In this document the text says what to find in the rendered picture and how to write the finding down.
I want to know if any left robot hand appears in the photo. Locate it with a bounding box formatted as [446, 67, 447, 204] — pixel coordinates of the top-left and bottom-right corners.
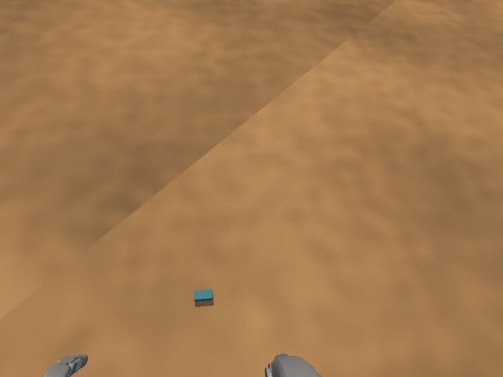
[42, 354, 88, 377]

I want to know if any small box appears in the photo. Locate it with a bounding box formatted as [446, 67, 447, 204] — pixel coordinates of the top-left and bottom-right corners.
[194, 289, 213, 302]

